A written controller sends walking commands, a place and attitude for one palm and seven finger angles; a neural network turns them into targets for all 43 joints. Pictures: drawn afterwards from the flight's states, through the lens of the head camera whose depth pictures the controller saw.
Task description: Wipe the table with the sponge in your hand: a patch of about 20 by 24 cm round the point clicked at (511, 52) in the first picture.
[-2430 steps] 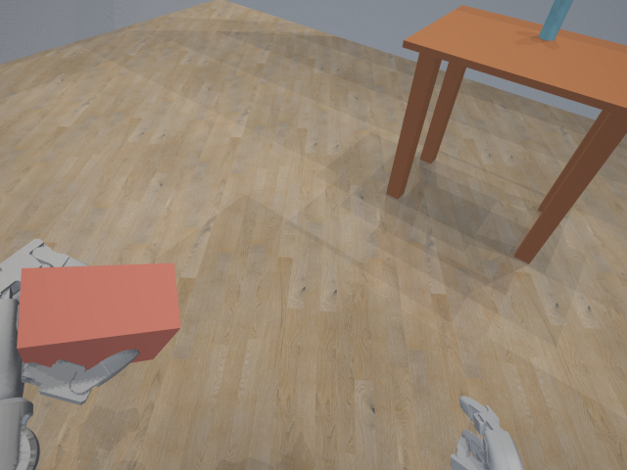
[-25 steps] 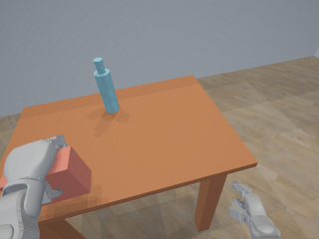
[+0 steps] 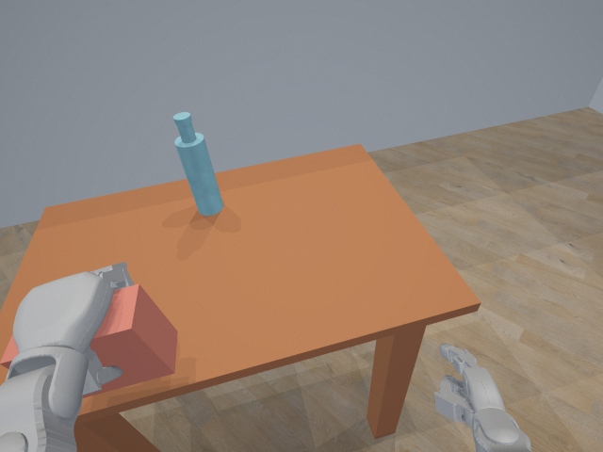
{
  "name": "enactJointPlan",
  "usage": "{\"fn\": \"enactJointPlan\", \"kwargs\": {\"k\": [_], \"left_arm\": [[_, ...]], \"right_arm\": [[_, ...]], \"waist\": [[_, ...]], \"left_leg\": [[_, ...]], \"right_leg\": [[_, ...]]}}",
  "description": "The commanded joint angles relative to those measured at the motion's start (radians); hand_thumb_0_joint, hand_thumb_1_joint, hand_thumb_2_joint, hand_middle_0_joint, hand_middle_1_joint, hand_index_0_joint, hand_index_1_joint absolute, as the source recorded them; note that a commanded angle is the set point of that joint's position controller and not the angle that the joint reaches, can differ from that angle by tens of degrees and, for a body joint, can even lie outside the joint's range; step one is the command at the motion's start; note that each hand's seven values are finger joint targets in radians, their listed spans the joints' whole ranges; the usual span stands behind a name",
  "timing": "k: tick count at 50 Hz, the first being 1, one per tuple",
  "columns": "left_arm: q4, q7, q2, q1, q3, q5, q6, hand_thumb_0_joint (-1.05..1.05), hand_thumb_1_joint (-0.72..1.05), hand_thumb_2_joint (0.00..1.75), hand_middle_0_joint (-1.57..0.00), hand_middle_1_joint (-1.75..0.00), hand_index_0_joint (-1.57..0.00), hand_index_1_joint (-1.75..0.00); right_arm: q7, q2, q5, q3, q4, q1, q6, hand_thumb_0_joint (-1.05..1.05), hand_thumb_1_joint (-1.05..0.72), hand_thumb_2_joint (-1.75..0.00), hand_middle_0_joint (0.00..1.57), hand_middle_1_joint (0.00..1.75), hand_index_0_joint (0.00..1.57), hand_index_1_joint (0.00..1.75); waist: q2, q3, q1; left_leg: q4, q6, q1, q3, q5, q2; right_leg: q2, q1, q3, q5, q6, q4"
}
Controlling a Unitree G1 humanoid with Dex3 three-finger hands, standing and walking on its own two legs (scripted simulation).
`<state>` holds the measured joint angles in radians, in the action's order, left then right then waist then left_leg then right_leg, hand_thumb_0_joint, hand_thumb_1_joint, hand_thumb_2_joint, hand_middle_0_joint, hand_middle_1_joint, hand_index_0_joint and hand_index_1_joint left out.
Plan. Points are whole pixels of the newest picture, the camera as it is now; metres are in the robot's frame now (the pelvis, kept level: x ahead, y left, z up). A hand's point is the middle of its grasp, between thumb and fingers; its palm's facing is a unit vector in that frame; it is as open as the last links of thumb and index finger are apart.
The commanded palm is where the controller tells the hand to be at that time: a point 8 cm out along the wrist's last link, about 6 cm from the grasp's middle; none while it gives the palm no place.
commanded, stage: step back with the hand held close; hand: left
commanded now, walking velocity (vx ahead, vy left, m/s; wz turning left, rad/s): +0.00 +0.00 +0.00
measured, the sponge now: (108, 352) +0.18 +0.29 +0.07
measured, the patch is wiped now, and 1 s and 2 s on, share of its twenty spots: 1.00 1.00 1.00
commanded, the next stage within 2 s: stop stepping back and stand still in 1.42 s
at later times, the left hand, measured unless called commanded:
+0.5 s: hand (103, 306) +0.19 +0.25 +0.17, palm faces +0.37 -0.82 -0.45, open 9.9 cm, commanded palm +0.14 +0.29 +0.18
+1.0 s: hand (68, 348) +0.14 +0.26 +0.16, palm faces +0.44 -0.82 -0.36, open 9.9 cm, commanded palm +0.09 +0.29 +0.18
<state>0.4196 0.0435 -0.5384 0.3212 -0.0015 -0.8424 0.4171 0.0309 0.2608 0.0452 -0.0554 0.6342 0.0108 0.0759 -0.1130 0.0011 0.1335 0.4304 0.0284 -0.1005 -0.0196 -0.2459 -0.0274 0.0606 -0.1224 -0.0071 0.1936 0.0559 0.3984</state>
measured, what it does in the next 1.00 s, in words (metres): steps on the spot: right foot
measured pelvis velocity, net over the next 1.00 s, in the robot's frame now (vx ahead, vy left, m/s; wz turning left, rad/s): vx -0.07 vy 0.01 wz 0.01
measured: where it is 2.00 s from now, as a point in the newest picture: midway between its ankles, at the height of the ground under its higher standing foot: outside the picture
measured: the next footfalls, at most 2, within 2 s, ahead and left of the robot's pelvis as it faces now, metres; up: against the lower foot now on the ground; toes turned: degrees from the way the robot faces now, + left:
right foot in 0.94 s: -0.04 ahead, -0.10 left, +0.00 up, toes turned +3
left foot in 1.20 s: -0.06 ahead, +0.13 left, +0.00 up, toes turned +1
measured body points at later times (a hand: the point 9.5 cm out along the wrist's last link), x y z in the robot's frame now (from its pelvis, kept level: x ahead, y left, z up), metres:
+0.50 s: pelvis -0.01 +0.01 -0.01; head -0.01 +0.01 +0.44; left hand +0.17 +0.29 +0.19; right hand +0.14 -0.25 -0.10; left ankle +0.00 +0.10 -0.74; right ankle +0.02 -0.09 -0.74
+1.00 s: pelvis -0.07 +0.01 -0.01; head -0.06 +0.02 +0.44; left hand +0.12 +0.30 +0.18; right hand +0.12 -0.21 -0.09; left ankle +0.00 +0.10 -0.74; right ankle -0.08 -0.10 -0.74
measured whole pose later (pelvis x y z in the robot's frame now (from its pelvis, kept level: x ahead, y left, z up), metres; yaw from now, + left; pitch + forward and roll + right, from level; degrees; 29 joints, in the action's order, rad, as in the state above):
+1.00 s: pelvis -0.07 +0.01 -0.01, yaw +0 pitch +3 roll -3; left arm 0.52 -0.13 -0.35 0.43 0.36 0.04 -0.11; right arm 0.05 0.20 0.01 -0.04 0.58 0.20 -0.06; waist -0.03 -0.06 0.03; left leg 0.62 0.03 -0.47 -0.04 -0.21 0.00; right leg 0.08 -0.30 0.02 0.30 0.02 0.54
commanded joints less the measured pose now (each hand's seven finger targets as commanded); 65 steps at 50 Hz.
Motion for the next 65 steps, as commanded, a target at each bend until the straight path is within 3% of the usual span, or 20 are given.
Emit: {"fn": "enactJointPlan", "kwargs": {"k": [1, 5, 6, 7, 8, 9, 15, 21, 29, 34, 37, 41, 45, 48, 50, 52, 55, 59, 61, 65], "left_arm": [[0.194, -0.047, -0.226, -0.164, 0.171, -0.046, -0.014, 0.00, 0.10, 1.30, -1.20, -1.60, -1.20, -1.60], [0.095, -0.059, -0.194, -0.176, 0.148, -0.051, -0.011, 0.00, 0.10, 1.30, -1.20, -1.60, -1.20, -1.60], [0.320, -0.096, -0.044, -0.355, 0.377, 0.839, -0.242, 0.00, 0.10, 1.30, -1.20, -1.60, -1.20, -1.60], [0.082, -0.113, -0.120, -0.115, 0.396, 0.852, -0.309, 0.00, 0.10, 1.30, -1.20, -1.60, -1.20, -1.60], [0.070, -0.107, -0.030, -0.070, 0.319, 0.859, -0.339, 0.00, 0.10, 1.30, -1.20, -1.60, -1.20, -1.60], [0.184, -0.127, -0.086, -0.086, 0.409, 0.896, -0.382, 0.00, 0.10, 1.30, -1.20, -1.60, -1.20, -1.60], [0.474, -0.184, -0.105, 0.101, 0.491, 0.934, -0.516, 0.00, 0.10, 1.30, -1.20, -1.60, -1.20, -1.60], [0.366, -0.192, -0.044, 0.190, 0.497, 0.931, -0.528, 0.00, 0.10, 1.30, -1.20, -1.60, -1.20, -1.60], [0.323, -0.190, -0.025, 0.148, 0.447, 0.930, -0.549, 0.00, 0.10, 1.30, -1.20, -1.60, -1.20, -1.60], [0.415, -0.210, -0.066, 0.130, 0.482, 0.912, -0.582, 0.00, 0.10, 1.30, -1.20, -1.60, -1.20, -1.60], [0.459, -0.215, -0.066, 0.106, 0.507, 0.881, -0.600, 0.00, 0.10, 1.30, -1.20, -1.60, -1.20, -1.60], [0.413, -0.202, -0.021, 0.072, 0.488, 0.865, -0.597, 0.00, 0.10, 1.30, -1.20, -1.60, -1.20, -1.60], [0.284, -0.187, 0.034, 0.096, 0.433, 0.888, -0.577, 0.00, 0.10, 1.30, -1.20, -1.60, -1.20, -1.60], [0.285, -0.171, 0.043, 0.020, 0.391, 0.888, -0.593, 0.00, 0.10, 1.30, -1.20, -1.60, -1.20, -1.60], [0.332, -0.175, 0.008, 0.002, 0.392, 0.893, -0.601, 0.00, 0.10, 1.30, -1.20, -1.60, -1.20, -1.60], [0.362, -0.176, -0.002, 0.076, 0.411, 0.907, -0.612, 0.00, 0.10, 1.30, -1.20, -1.60, -1.20, -1.60], [0.453, -0.184, -0.104, 0.157, 0.527, 0.917, -0.632, 0.00, 0.10, 1.30, -1.20, -1.60, -1.20, -1.60], [0.455, -0.196, -0.065, 0.177, 0.517, 0.922, -0.627, 0.00, 0.10, 1.30, -1.20, -1.60, -1.20, -1.60], [0.455, -0.199, -0.048, 0.181, 0.518, 0.919, -0.628, 0.00, 0.10, 1.30, -1.20, -1.60, -1.20, -1.60], [0.463, -0.196, -0.002, 0.139, 0.480, 0.907, -0.609, 0.00, 0.10, 1.30, -1.20, -1.60, -1.20, -1.60]], "right_arm": [[0.005, 0.090, -0.001, 0.035, -0.195, -0.234, -0.058, 0.00, -0.90, -0.90, 0.20, 0.30, 0.20, 0.30], [0.009, 0.094, 0.006, 0.036, -0.177, -0.243, -0.058, 0.00, -0.90, -0.90, 0.20, 0.30, 0.20, 0.30], [0.016, 0.067, 0.005, 0.051, -0.365, -0.040, -0.059, 0.00, -0.90, -0.90, 0.20, 0.30, 0.20, 0.30], [0.020, 0.073, -0.013, 0.026, -0.288, 0.014, -0.073, 0.00, -0.90, -0.90, 0.20, 0.30, 0.20, 0.30], [0.014, 0.062, -0.011, 0.027, -0.282, -0.013, -0.072, 0.00, -0.90, -0.90, 0.20, 0.30, 0.20, 0.30], [0.022, 0.076, 0.001, 0.047, -0.289, 0.050, -0.068, 0.00, -0.90, -0.90, 0.20, 0.30, 0.20, 0.30], [0.040, 0.100, -0.017, 0.063, -0.276, 0.063, -0.097, 0.00, -0.90, -0.90, 0.20, 0.30, 0.20, 0.30], [0.038, 0.096, -0.018, 0.095, -0.248, 0.101, -0.092, 0.00, -0.90, -0.90, 0.20, 0.30, 0.20, 0.30], [0.044, 0.108, -0.006, 0.105, -0.255, 0.116, -0.115, 0.00, -0.90, -0.90, 0.20, 0.30, 0.20, 0.30], [0.046, 0.110, -0.021, 0.092, -0.254, 0.107, -0.134, 0.00, -0.90, -0.90, 0.20, 0.30, 0.20, 0.30], [0.047, 0.128, -0.032, 0.095, -0.260, 0.109, -0.150, 0.00, -0.90, -0.90, 0.20, 0.30, 0.20, 0.30], [0.039, 0.105, -0.050, 0.103, -0.240, 0.144, -0.177, 0.00, -0.90, -0.90, 0.20, 0.30, 0.20, 0.30], [0.036, 0.099, -0.039, 0.092, -0.210, 0.153, -0.189, 0.00, -0.90, -0.90, 0.20, 0.30, 0.20, 0.30], [0.033, 0.096, -0.035, 0.081, -0.187, 0.122, -0.182, 0.00, -0.90, -0.90, 0.20, 0.30, 0.20, 0.30], [0.033, 0.080, -0.012, 0.098, -0.187, 0.117, -0.162, 0.00, -0.90, -0.90, 0.20, 0.30, 0.20, 0.30], [0.034, 0.075, -0.002, 0.112, -0.219, 0.121, -0.148, 0.00, -0.90, -0.90, 0.20, 0.30, 0.20, 0.30], [0.034, 0.048, -0.009, 0.103, -0.246, 0.087, -0.132, 0.00, -0.90, -0.90, 0.20, 0.30, 0.20, 0.30], [0.046, 0.058, -0.021, 0.095, -0.242, 0.073, -0.126, 0.00, -0.90, -0.90, 0.20, 0.30, 0.20, 0.30], [0.039, 0.061, -0.030, 0.115, -0.225, 0.102, -0.151, 0.00, -0.90, -0.90, 0.20, 0.30, 0.20, 0.30], [0.018, 0.065, -0.039, 0.121, -0.183, 0.168, -0.204, 0.00, -0.90, -0.90, 0.20, 0.30, 0.20, 0.30]], "waist": [[0.049, -0.130, 0.005], [0.060, -0.072, -0.014], [0.172, 0.058, -0.127], [0.256, -0.020, -0.104], [0.234, -0.018, -0.103], [0.255, -0.076, -0.106], [-0.074, -0.243, -0.111], [0.025, -0.213, -0.127], [0.179, -0.148, -0.149], [0.080, -0.111, -0.145], [-0.105, -0.129, -0.136], [-0.105, -0.138, -0.137], [0.026, -0.115, -0.137], [0.054, -0.133, -0.135], [0.178, -0.251, -0.143], [0.242, -0.268, -0.150], [0.185, -0.200, -0.131], [0.032, -0.178, -0.151], [-0.167, -0.250, -0.138], [-0.105, -0.310, -0.139]], "left_leg": [[-0.052, 0.030, -0.041, -0.070, 0.180, 0.008], [-0.057, 0.023, -0.048, -0.071, 0.150, 0.008], [0.025, 0.042, -0.071, -0.085, -0.009, 0.019], [0.044, 0.039, -0.051, -0.095, -0.020, 0.023], [0.044, 0.033, -0.052, -0.093, -0.013, 0.015], [0.081, 0.026, -0.046, -0.099, 0.001, 0.043], [0.092, 0.029, -0.110, -0.152, 0.286, 0.130], [0.083, 0.030, -0.201, -0.200, 0.345, 0.171], [0.178, 0.015, -0.301, -0.153, -0.049, 0.111], [0.094, 0.039, -0.390, -0.190, -0.244, 0.123], [-0.091, 0.086, -0.536, -0.305, -0.384, 0.197], [-0.159, 0.111, -0.481, -0.353, -0.250, 0.265], [-0.030, 0.074, -0.264, -0.264, 0.074, 0.232], [0.097, 0.037, -0.210, -0.196, 0.288, 0.188], [0.262, -0.007, -0.195, -0.094, 0.347, 0.125], [0.386, -0.029, -0.226, -0.047, 0.132, 0.069], [0.485, -0.033, -0.326, -0.072, -0.159, 0.061], [0.071, -0.008, -0.251, -0.087, 0.258, 0.137], [-0.013, 0.077, -0.062, -0.279, 0.726, 0.341], [0.046, 0.103, 0.105, -0.202, 0.881, 0.341]], "right_leg": [[-0.035, 0.065, 0.118, -0.051, 0.028, -0.068], [-0.024, 0.012, 0.140, -0.017, 0.030, -0.089], [-0.054, -0.176, 0.196, -0.123, 0.015, -0.130], [-0.095, -0.168, 0.167, -0.085, 0.013, -0.113], [-0.104, -0.184, 0.152, -0.072, 0.013, -0.099], [-0.165, -0.170, 0.170, -0.077, 0.003, -0.098], [-0.210, -0.090, 0.122, -0.288, 0.003, 0.107], [-0.151, -0.135, 0.070, -0.092, -0.018, 0.156], [-0.248, -0.224, 0.173, -0.105, 0.023, 0.049], [-0.206, -0.248, 0.149, 0.104, 0.009, 0.061], [-0.076, -0.104, 0.058, 0.086, -0.037, 0.263], [-0.017, -0.151, 0.047, 0.183, -0.065, 0.474], [-0.033, -0.239, 0.051, 0.158, -0.054, 0.166], [-0.101, -0.189, 0.096, -0.169, -0.026, 0.005], [-0.228, -0.107, 0.188, -0.544, 0.022, 0.032], [-0.334, -0.122, 0.227, -0.633, 0.074, 0.030], [-0.399, -0.182, 0.255, -0.555, 0.114, 0.007], [-0.243, -0.214, 0.117, -0.460, -0.003, 0.204], [-0.060, -0.378, 0.056, 0.234, -0.066, 0.437], [-0.049, -0.478, 0.069, 0.321, -0.085, 0.539]]}}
